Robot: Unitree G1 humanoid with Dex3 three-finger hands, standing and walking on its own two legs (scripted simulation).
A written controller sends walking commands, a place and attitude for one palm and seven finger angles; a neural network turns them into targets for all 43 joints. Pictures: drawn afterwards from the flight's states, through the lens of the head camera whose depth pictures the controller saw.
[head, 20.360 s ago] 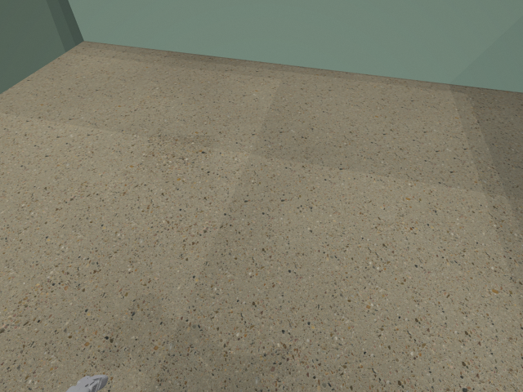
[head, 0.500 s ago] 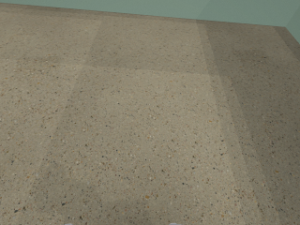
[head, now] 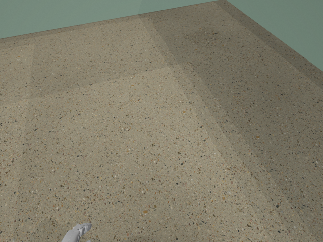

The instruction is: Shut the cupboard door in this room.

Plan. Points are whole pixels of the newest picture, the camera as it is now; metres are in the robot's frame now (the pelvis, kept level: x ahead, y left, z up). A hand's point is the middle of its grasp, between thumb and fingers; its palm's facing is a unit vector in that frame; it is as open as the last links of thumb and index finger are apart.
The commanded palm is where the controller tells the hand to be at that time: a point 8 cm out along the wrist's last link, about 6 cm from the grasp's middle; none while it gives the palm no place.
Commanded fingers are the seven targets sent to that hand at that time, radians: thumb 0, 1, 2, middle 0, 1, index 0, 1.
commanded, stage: turn or walk to find it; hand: left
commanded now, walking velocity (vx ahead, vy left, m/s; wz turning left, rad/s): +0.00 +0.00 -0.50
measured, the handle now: out of the picture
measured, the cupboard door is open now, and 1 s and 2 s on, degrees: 85 85 85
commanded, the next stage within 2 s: none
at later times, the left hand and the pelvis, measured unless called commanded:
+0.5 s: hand out of the picture +0.05 +0.19 -0.15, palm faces -0.11 -0.97 -0.23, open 7.4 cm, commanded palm none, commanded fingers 0.00 0.90 0.90 -0.20 -0.30 -0.20 -0.30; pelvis -0.01 +0.00 +0.01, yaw -11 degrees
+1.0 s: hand (91, 241) +0.15 +0.21 -0.15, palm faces -0.43 -0.88 -0.22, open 7.4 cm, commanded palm none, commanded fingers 0.00 0.90 0.90 -0.20 -0.30 -0.20 -0.30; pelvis -0.03 +0.05 +0.02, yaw -28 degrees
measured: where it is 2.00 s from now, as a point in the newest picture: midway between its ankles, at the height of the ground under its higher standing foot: outside the picture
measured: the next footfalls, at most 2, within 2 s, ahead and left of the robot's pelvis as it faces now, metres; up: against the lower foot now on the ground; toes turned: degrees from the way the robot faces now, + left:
left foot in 0.60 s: +0.04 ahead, +0.12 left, +0.00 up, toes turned -14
right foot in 1.18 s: -0.08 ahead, -0.08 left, +0.00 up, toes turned -41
